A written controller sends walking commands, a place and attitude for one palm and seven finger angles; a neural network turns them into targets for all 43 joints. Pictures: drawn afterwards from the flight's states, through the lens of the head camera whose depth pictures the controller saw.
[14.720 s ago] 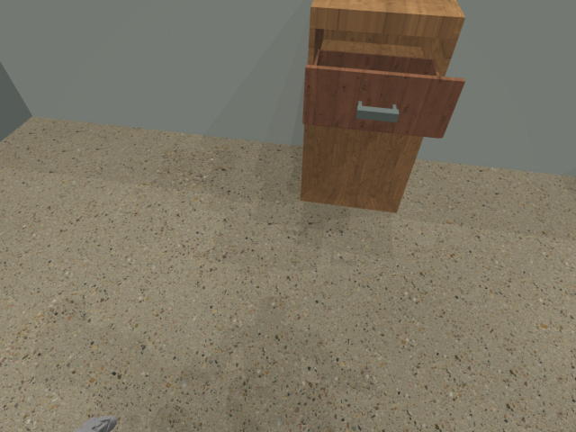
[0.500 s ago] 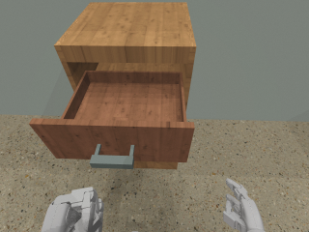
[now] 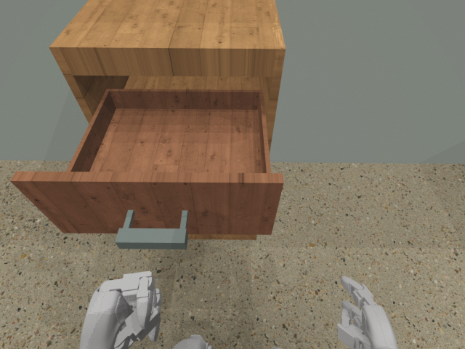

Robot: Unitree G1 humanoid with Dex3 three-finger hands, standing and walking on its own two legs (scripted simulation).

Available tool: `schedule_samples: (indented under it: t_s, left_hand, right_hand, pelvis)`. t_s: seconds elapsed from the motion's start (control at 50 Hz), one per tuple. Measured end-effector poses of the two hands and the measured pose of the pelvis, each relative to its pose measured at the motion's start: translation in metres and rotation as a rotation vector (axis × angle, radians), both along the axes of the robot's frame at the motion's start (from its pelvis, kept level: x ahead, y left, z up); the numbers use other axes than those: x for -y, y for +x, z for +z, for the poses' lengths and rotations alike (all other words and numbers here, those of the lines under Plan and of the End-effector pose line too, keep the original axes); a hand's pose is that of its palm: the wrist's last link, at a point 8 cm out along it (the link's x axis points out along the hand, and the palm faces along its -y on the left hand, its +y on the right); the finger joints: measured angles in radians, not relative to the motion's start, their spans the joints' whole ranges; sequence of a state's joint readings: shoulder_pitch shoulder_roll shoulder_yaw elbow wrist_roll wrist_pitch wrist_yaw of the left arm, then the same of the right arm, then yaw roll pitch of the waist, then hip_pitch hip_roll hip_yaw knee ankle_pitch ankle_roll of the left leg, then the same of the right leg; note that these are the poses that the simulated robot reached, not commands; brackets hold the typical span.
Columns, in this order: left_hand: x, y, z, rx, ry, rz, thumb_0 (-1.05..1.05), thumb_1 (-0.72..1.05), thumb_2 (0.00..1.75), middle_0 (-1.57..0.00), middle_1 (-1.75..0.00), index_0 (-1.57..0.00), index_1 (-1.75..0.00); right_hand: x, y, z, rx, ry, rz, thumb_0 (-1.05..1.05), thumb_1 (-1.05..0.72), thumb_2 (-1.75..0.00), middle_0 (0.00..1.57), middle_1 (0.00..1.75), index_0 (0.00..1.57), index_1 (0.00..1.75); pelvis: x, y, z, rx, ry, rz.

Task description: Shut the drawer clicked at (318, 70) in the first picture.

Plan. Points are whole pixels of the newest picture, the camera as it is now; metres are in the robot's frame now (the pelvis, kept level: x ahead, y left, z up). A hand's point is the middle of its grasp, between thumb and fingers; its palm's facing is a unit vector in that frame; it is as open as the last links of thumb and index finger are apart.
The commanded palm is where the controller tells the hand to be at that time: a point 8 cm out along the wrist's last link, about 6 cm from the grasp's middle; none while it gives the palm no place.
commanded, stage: bring the fist close to the handle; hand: left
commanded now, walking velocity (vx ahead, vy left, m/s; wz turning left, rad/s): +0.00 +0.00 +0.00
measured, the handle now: (155, 227) +0.32 +0.15 +0.03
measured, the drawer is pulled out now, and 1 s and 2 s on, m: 0.29 0.29 0.21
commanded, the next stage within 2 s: push the drawer shut in 0.92 s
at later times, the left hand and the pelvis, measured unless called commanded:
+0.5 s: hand (161, 289) +0.21 +0.12 +0.03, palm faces +0.04 -1.00 +0.01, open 3.3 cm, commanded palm +0.19 +0.17 +0.03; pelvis -0.01 +0.01 -0.03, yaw +0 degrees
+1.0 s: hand (175, 292) +0.21 +0.10 +0.02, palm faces -0.01 -1.00 +0.00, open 3.3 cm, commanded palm +0.18 +0.16 +0.03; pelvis +0.00 +0.01 -0.03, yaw -1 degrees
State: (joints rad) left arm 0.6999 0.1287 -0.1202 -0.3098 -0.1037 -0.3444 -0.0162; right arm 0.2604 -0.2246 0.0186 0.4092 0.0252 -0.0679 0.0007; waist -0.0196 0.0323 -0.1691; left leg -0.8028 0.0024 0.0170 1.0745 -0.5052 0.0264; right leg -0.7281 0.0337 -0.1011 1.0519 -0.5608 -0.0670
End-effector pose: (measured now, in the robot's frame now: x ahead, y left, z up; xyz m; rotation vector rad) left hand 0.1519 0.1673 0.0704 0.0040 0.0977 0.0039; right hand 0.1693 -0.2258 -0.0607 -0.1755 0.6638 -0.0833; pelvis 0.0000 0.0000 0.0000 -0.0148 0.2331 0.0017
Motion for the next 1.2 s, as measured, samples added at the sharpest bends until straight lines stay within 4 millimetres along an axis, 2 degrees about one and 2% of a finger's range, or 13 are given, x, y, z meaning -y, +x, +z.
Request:
schedule_samples:
  t_s: [0.1, 0.18, 0.34, 0.48, 0.62, 0.7, 0.8, 0.96, 1.1, 1.2]
  left_hand:
    - [-0.009, 0.006, -0.004, 0.026, -0.001, 0.037, 0.02, 0.9, 0.9, -1.39, -1.6, -1.4, -1.6]
    - [-0.008, 0.012, -0.003, 0.082, -0.018, 0.038, 0.02, 0.9, 0.9, -1.39, -1.6, -1.4, -1.6]
    - [0.003, 0.02, -0.033, 0.004, -0.016, -0.018, 0.01, 0.9, 0.9, -1.39, -1.6, -1.4, -1.6]
    - [-0.007, 0.036, -0.036, 0.088, -0.01, 0.039, 0.02, 0.9, 0.9, -1.4, -1.6, -1.4, -1.6]
    - [0.006, 0.045, -0.051, 0.037, -0.023, -0.026, 0.02, 0.9, 0.9, -1.39, -1.6, -1.4, -1.6]
    - [0.004, 0.041, -0.047, 0.015, -0.01, -0.008, 0.02, 0.9, 0.9, -1.39, -1.6, -1.4, -1.6]
    - [0.0, 0.041, -0.037, 0.068, -0.007, 0.041, 0.02, 0.9, 0.9, -1.4, -1.6, -1.4, -1.6]
    - [0.013, 0.042, -0.049, 0.032, -0.013, -0.018, 0.02, 0.9, 0.9, -1.39, -1.6, -1.4, -1.6]
    - [0.002, 0.039, -0.038, 0.065, 0.006, 0.051, 0.02, 0.9, 0.9, -1.4, -1.6, -1.4, -1.6]
    - [0.008, 0.048, -0.041, 0.092, 0.004, 0.016, 0.02, 0.9, 0.9, -1.4, -1.6, -1.4, -1.6]
  right_hand:
    - [0.001, -0.001, -0.005, -0.016, -0.011, -0.001, 0.02, -0.91, -0.9, 0.2, 0.3, 0.2, 0.3]
    - [-0.001, 0.002, -0.011, -0.017, -0.013, 0.011, 0.02, -0.91, -0.9, 0.2, 0.3, 0.2, 0.3]
    - [-0.009, 0.007, -0.02, -0.028, -0.01, 0.023, 0.02, -0.91, -0.9, 0.2, 0.3, 0.2, 0.3]
    - [-0.015, 0.007, -0.031, -0.046, -0.014, 0.05, 0.02, -0.91, -0.9, 0.2, 0.3, 0.2, 0.3]
    - [-0.016, 0.001, -0.038, -0.086, -0.009, 0.041, 0.02, -0.91, -0.9, 0.2, 0.3, 0.2, 0.3]
    - [-0.015, -0.004, -0.035, -0.096, -0.003, 0.023, 0.02, -0.91, -0.9, 0.2, 0.3, 0.2, 0.3]
    - [-0.015, -0.006, -0.036, -0.098, -0.006, 0.031, 0.02, -0.91, -0.9, 0.2, 0.3, 0.2, 0.3]
    - [-0.012, -0.004, -0.038, -0.103, -0.011, 0.031, 0.02, -0.91, -0.9, 0.2, 0.3, 0.2, 0.3]
    - [-0.012, 0.0, -0.035, -0.091, 0.001, 0.035, 0.02, -0.91, -0.9, 0.2, 0.3, 0.2, 0.3]
    - [-0.011, 0.002, -0.039, -0.089, -0.009, 0.051, 0.01, -0.91, -0.9, 0.2, 0.3, 0.2, 0.3]
  pelvis:
    - [-0.001, 0.001, -0.003, -0.02, -0.004, 0.0]
    - [-0.003, 0.001, -0.007, -0.036, -0.008, 0.003]
    - [-0.007, -0.002, -0.016, -0.063, -0.006, -0.003]
    - [-0.007, -0.005, -0.024, -0.086, -0.014, 0.001]
    - [-0.01, -0.005, -0.027, -0.098, -0.014, -0.003]
    - [-0.011, -0.003, -0.024, -0.092, -0.012, -0.007]
    - [-0.011, -0.004, -0.023, -0.092, -0.014, -0.004]
    - [-0.01, -0.005, -0.026, -0.098, -0.01, -0.006]
    - [-0.007, -0.003, -0.023, -0.09, -0.009, -0.004]
    - [-0.005, -0.005, -0.026, -0.095, -0.012, 0.003]
